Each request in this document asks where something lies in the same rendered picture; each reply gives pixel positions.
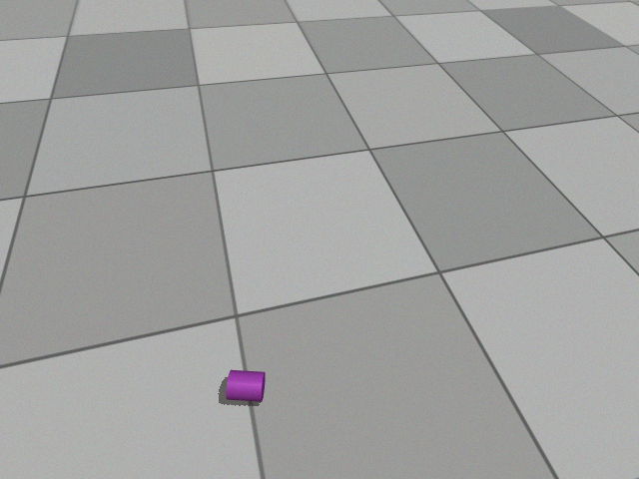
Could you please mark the can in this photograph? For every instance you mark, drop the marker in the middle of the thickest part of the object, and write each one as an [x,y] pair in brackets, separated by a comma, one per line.
[245,385]

